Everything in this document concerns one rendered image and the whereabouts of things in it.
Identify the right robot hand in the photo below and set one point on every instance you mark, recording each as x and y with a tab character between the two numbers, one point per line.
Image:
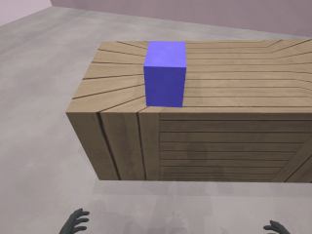
277	227

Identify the left robot hand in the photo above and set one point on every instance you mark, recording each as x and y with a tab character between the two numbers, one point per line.
69	227

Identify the pedestal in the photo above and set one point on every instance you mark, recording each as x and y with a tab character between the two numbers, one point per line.
246	114

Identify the carton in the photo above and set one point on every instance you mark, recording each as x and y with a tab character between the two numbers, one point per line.
164	73

